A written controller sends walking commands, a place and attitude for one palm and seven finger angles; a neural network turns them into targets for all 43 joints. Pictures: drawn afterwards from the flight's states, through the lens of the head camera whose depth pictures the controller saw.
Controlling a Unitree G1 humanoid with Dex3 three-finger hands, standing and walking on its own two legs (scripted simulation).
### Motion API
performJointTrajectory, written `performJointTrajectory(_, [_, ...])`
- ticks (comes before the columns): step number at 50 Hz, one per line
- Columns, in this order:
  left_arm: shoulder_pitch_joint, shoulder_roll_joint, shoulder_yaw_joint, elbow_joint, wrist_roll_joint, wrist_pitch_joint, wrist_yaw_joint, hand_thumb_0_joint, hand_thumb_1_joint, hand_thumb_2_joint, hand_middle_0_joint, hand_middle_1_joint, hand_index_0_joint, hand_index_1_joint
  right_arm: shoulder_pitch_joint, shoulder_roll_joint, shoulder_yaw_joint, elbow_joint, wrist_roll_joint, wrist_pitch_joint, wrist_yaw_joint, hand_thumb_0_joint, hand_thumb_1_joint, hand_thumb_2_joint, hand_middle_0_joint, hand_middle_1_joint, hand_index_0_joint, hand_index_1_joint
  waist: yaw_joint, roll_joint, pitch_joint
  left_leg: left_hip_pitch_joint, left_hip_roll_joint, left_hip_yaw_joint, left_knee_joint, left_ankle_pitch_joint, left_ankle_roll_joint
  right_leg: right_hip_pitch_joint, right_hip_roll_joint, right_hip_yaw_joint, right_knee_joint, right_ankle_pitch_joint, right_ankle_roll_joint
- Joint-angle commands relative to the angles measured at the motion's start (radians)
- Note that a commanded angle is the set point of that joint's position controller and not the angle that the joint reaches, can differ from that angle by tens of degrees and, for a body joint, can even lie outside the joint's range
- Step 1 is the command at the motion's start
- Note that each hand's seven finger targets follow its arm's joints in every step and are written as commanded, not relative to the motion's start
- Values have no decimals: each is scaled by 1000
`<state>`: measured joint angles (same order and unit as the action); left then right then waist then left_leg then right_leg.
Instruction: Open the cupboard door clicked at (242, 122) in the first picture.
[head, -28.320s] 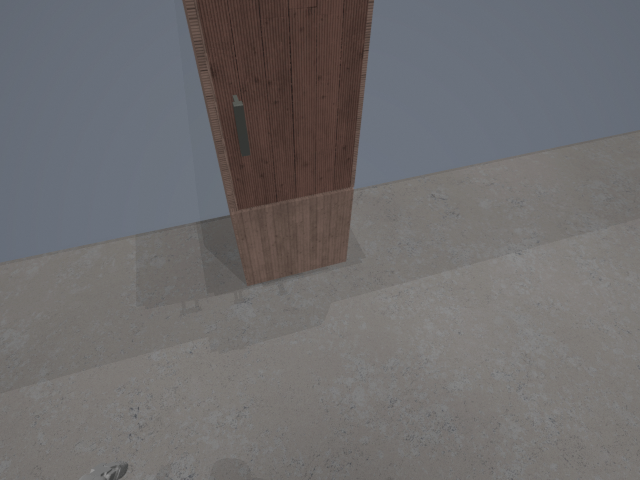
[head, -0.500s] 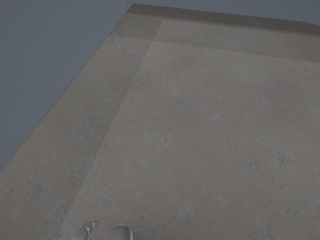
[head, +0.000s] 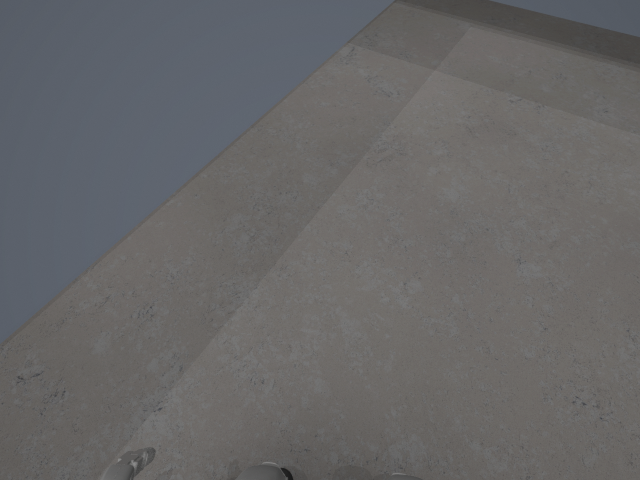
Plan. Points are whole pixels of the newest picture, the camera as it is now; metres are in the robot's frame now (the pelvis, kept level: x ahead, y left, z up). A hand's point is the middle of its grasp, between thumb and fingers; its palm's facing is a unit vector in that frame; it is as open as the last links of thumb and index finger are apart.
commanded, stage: turn to face it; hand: left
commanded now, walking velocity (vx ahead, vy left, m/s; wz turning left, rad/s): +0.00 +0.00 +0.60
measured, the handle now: out of the picture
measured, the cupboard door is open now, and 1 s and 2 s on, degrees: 45 45 45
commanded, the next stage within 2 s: none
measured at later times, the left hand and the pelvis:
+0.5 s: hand out of the picture -0.01 +0.18 -0.18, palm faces +0.37 -0.90 -0.24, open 7.4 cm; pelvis +0.01 -0.04 +0.00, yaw +20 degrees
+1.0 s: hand out of the picture -0.02 +0.10 -0.15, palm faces +0.62 -0.75 -0.23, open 7.4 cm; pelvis +0.04 -0.09 +0.01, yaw +39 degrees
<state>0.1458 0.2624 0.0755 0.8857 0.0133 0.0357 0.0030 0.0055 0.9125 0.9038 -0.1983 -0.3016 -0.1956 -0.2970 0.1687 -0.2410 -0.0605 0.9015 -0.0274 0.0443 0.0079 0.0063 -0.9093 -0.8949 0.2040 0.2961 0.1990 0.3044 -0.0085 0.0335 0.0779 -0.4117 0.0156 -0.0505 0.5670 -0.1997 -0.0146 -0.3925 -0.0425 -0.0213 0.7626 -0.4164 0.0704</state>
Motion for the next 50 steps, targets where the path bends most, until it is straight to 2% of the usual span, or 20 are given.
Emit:
performJointTrajectory(1, [191,177,40,-41,17,-40,19,0,900,900,-200,-300,-200,-300,-60,-118,-51,-119,20,-6,-2,0,-900,-900,200,300,200,300,70,-194,-155,-232,-14,-52,147,-212,8,386,-240,245,-486,64,-96])
performJointTrajectory(2, [161,236,40,-59,20,-39,23,0,900,900,-200,-300,-200,-300,-93,-95,-44,-142,14,-12,4,0,-900,-900,200,300,200,300,79,-374,-122,-271,-71,37,430,-423,-28,291,-462,416,-530,200,-210])
performJointTrajectory(4, [93,161,29,-70,12,-46,36,0,900,900,-200,-300,-200,-300,-81,-107,-51,-113,10,1,4,0,-900,-900,200,300,200,300,25,-276,-113,-250,0,-14,670,-348,-27,231,-397,300,-435,447,-234])
performJointTrajectory(7, [54,117,12,-77,14,-49,31,0,900,900,-200,-300,-200,-300,-81,-72,-31,-81,14,10,21,0,-900,-900,200,300,200,300,5,-265,-89,-175,17,67,558,-265,-53,249,-278,21,-359,663,-179])
performJointTrajectory(13, [166,168,31,-32,18,-50,29,0,900,900,-200,-300,-200,-300,-160,-42,-10,-98,20,-1,27,0,-900,-900,200,300,200,300,66,-245,-118,-56,-14,155,206,-269,-40,374,-314,-25,-290,824,-178])
performJointTrajectory(16, [148,176,39,-25,10,-48,22,0,900,900,-200,-300,-200,-300,-95,-67,-16,-90,17,-10,20,0,-900,-900,200,300,200,300,25,-215,-146,112,-33,174,-11,-130,-20,322,-304,-86,-186,796,-128])
performJointTrajectory(17, [124,168,40,-32,2,-47,19,0,900,900,-200,-300,-200,-300,-26,-104,-27,-73,12,-16,18,0,-900,-900,200,300,200,300,-22,-165,-177,262,-3,146,-131,10,1,231,-291,-121,-69,723,-88])
performJointTrajectory(18, [113,118,32,-63,-4,-41,11,0,900,900,-200,-300,-200,-300,46,-215,-54,-61,2,-25,12,0,-900,-900,200,300,200,300,-62,100,-235,465,218,-131,-159,286,99,-20,-187,-170,139,305,-20])
performJointTrajectory(19, [44,70,4,-108,-2,-37,8,0,900,900,-200,-300,-200,-300,116,-287,-73,-50,6,-19,7,0,-900,-900,200,300,200,300,-96,278,-224,512,415,-345,-166,670,232,-223,-95,-107,327,-225,14])
performJointTrajectory(20, [0,89,8,-118,9,-22,15,0,900,900,-200,-300,-200,-300,136,-279,-68,-35,8,-16,-3,0,-900,-900,200,300,200,300,-98,153,-204,454,413,-313,-160,614,257,-253,-95,-17,395,-215,9])
performJointTrajectory(22, [-10,82,17,-80,5,-13,16,0,900,900,-200,-300,-200,-300,36,-228,-56,-61,3,-20,-23,0,-900,-900,200,300,200,300,-56,218,-146,304,303,-234,-186,444,213,-225,-91,36,422,-103,12])
performJointTrajectory(24, [36,79,20,-56,7,-6,3,0,900,900,-200,-300,-200,-300,-39,-205,-46,-85,3,-26,-23,0,-900,-900,200,300,200,300,-6,149,-136,236,228,-159,-202,293,169,-163,-72,26,377,-18,11])
performJointTrajectory(32, [118,63,22,-60,0,-22,1,0,900,900,-200,-300,-200,-300,-91,-210,-60,-104,2,-9,-12,0,-900,-900,200,300,200,300,38,132,-117,24,150,-210,-123,88,124,187,33,-56,-151,99,-6])
performJointTrajectory(33, [173,97,32,-53,5,-31,6,0,900,900,-200,-300,-200,-300,-106,-181,-58,-115,10,-8,-10,0,-900,-900,200,300,200,300,71,50,-135,-52,94,-174,-34,0,82,300,-16,-15,-307,157,-15])
performJointTrajectory(34, [204,192,50,-55,21,-45,17,0,900,900,-200,-300,-200,-300,-91,-113,-49,-135,19,-8,-3,0,-900,-900,200,300,200,300,84,-228,-146,-228,-41,-39,195,-229,3,411,-263,268,-467,136,-94])
performJointTrajectory(35, [180,240,48,-67,20,-41,21,0,900,900,-200,-300,-200,-300,-111,-102,-46,-153,14,-12,1,0,-900,-900,200,300,200,300,91,-352,-137,-234,-69,21,473,-442,-21,317,-466,404,-504,243,-210])
performJointTrajectory(37, [94,154,27,-84,9,-45,32,0,900,900,-200,-300,-200,-300,-101,-119,-51,-112,9,3,2,0,-900,-900,200,300,200,300,35,-281,-88,-229,3,-29,712,-335,-24,219,-382,295,-455,348,-228])
performJointTrajectory(40, [30,102,10,-103,12,-47,32,0,900,900,-200,-300,-200,-300,-61,-74,-34,-72,12,15,21,0,-900,-900,200,300,200,300,-4,-239,-96,-158,19,46,621,-237,-51,228,-275,25,-396,543,-176])
performJointTrajectory(46, [137,146,29,-55,16,-49,32,0,900,900,-200,-300,-200,-300,-128,-39,-14,-76,18,6,26,0,-900,-900,200,300,200,300,58,-213,-124,-76,4,130,276,-277,-50,371,-321,-30,-341,715,-192])
performJointTrajectory(50, [133,161,41,-34,14,-46,25,0,900,900,-200,-300,-200,-300,-84,-45,-15,-74,20,-6,20,0,-900,-900,200,300,200,300,40,-228,-140,51,-12,166,59,-198,-28,349,-333,-79,-260,708,-162])
